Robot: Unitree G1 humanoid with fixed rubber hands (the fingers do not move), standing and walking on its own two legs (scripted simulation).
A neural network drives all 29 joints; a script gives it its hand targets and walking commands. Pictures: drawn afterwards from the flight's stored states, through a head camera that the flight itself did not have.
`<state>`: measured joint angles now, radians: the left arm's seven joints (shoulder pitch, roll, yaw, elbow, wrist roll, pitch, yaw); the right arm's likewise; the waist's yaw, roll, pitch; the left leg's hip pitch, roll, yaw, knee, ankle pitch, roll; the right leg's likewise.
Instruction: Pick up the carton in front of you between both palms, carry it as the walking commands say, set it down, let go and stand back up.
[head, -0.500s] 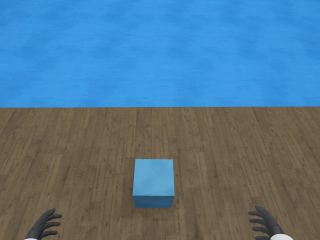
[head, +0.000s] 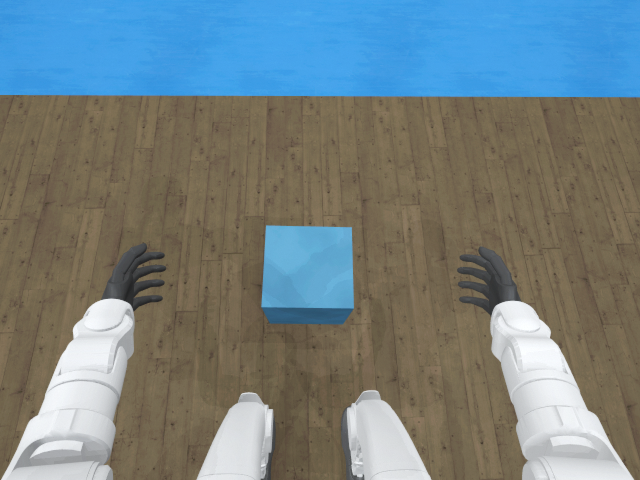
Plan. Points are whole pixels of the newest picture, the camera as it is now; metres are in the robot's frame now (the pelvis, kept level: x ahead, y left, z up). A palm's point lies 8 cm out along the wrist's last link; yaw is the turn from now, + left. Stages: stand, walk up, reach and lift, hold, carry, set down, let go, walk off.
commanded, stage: reach and lift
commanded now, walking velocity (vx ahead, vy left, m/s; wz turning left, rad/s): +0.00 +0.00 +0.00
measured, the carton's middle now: (307, 279) +0.49 +0.00 -0.58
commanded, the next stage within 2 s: none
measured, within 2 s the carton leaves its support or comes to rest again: neither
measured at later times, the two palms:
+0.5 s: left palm (191, 201) +0.51 +0.19 -0.15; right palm (427, 207) +0.50 -0.19 -0.15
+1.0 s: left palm (220, 256) +0.49 +0.19 -0.38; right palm (397, 259) +0.48 -0.19 -0.38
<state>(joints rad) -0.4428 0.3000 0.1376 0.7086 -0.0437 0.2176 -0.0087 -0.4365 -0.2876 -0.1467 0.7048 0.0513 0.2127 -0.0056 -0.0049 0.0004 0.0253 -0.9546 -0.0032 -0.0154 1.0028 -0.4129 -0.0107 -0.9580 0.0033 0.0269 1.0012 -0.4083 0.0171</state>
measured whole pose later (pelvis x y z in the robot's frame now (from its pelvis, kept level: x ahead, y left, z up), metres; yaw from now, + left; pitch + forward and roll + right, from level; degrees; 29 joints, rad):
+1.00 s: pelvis -0.05 +0.00 -0.22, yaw +0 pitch +52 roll +0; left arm -1.31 0.34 0.21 0.96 -0.09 0.10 0.09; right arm -1.28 -0.31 -0.23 0.93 0.10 0.10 -0.11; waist -0.01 0.00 0.04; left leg -2.15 -0.06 -0.06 1.79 -0.54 -0.04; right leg -2.15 0.05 0.06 1.79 -0.55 0.05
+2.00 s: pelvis -0.08 +0.00 -0.33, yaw +0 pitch +35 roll +0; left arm -1.63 0.33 0.14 1.19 -0.13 0.09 0.12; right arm -1.63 -0.33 -0.15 1.19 0.12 0.09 -0.12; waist 0.00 0.00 0.46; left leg -2.22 -0.04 -0.04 2.19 -0.58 -0.05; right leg -2.23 0.04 0.04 2.18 -0.57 0.05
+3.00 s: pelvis -0.08 +0.00 -0.18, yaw +0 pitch +43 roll +0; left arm -1.03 -0.01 0.47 0.64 0.22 0.42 0.03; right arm -1.05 0.00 -0.47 0.66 -0.22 0.41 -0.05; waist 0.00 -0.01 -0.16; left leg -1.92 -0.11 -0.10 1.66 -0.48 -0.07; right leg -1.93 0.11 0.11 1.66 -0.48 0.07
